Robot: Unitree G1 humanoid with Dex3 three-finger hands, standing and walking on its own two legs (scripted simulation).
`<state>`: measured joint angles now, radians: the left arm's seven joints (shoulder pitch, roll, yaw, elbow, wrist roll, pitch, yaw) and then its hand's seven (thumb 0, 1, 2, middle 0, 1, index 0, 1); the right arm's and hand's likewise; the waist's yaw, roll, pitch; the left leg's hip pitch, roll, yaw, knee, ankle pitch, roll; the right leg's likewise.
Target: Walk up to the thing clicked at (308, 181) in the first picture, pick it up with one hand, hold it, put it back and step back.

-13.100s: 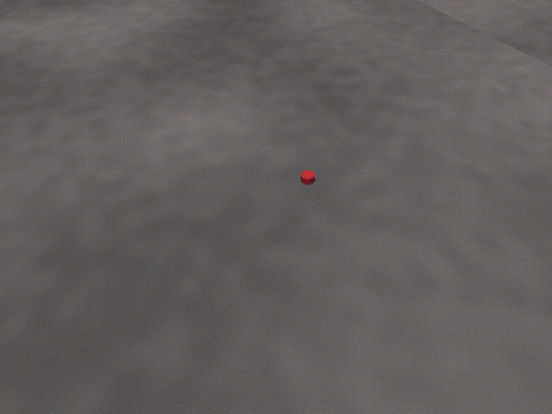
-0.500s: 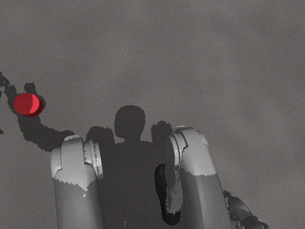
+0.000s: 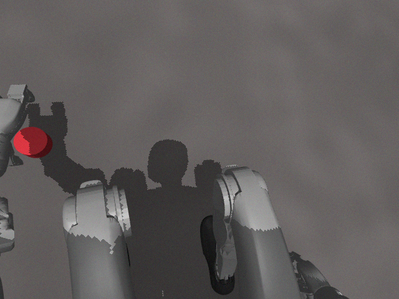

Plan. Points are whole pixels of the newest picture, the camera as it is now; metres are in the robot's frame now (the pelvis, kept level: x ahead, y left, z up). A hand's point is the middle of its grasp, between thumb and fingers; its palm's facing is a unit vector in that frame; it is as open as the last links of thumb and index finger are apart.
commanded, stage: approach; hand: left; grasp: from above
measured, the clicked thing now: (34, 142) +0.43 +0.35 -0.29
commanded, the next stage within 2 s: close in in 0.36 s
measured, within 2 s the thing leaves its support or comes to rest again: neither
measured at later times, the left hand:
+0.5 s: hand (2, 138) +0.41 +0.36 -0.17, palm faces -0.49 -0.11 -0.87, open 14.1 cm
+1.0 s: hand (31, 142) +0.42 +0.33 -0.23, palm faces -0.45 -0.11 -0.89, open 14.1 cm
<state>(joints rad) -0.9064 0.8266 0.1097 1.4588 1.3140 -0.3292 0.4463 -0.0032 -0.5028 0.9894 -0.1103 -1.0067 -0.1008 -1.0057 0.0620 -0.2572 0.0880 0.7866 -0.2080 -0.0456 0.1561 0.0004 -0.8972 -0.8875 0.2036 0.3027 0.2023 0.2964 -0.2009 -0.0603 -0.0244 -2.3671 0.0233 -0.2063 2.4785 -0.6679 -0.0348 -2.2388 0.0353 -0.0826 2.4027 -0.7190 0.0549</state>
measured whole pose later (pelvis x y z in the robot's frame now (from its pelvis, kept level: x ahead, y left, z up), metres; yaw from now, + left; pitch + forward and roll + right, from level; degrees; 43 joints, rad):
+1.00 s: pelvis +0.00 +0.00 -0.02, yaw -2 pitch +28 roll -10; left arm -0.97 0.94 0.15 1.71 1.35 -0.29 0.62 0.00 -0.51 0.99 -0.08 -1.02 -0.07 -1.01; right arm 0.04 -0.29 0.20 0.77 -0.29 -0.14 0.20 0.00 -0.90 -0.89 0.20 0.30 0.20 0.30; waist -0.30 -0.12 0.07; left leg -2.38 0.03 -0.25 2.54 -0.67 -0.04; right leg -2.25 0.06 -0.11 2.44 -0.70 0.06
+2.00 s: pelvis +0.00 +0.01 -0.02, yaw -5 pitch +25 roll -14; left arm -0.93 1.00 0.16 1.73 1.27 -0.26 0.66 0.00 -0.53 0.98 -0.08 -1.03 -0.07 -1.03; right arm -0.01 -0.32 0.27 0.74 -0.32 -0.27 0.28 0.00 -0.91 -0.90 0.20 0.30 0.20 0.30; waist -0.31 -0.16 0.16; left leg -2.36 0.03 -0.30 2.61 -0.72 -0.02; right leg -2.20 0.08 -0.15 2.44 -0.72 0.08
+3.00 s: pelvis +0.00 +0.01 -0.02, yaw -6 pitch +24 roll -15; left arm -0.91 1.03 0.13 1.72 1.27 -0.32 0.66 0.00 -0.30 0.85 -0.16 -1.01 -0.19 -0.98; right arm -0.01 -0.33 0.32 0.72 -0.34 -0.25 0.27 0.00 -0.90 -0.90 0.20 0.30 0.20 0.30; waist -0.31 -0.18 0.19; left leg -2.33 0.03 -0.32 2.60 -0.72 -0.03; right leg -2.18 0.09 -0.16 2.43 -0.71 0.09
